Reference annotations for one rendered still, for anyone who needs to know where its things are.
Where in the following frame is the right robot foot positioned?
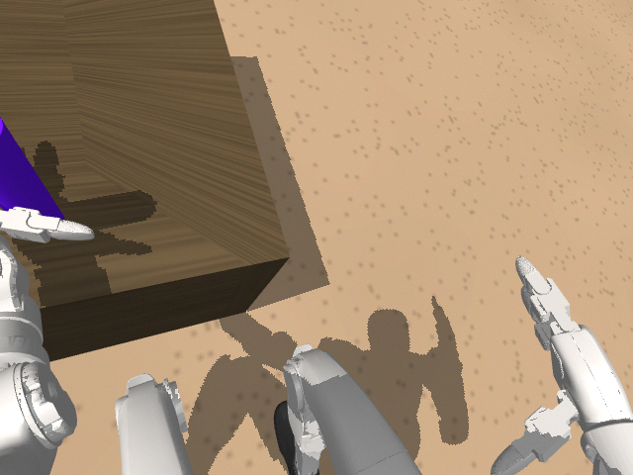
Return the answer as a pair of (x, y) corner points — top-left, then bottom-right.
(274, 401), (319, 475)

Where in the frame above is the right robot hand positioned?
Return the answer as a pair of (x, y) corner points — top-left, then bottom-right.
(491, 255), (633, 475)

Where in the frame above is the left robot hand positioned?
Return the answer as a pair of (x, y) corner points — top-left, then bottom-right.
(0, 207), (95, 243)

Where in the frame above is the can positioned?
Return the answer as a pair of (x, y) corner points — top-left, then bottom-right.
(0, 118), (65, 238)

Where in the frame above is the left robot arm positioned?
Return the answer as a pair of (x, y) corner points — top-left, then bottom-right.
(0, 235), (77, 475)

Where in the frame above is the right robot arm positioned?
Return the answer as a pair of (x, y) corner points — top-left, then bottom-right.
(581, 420), (633, 475)

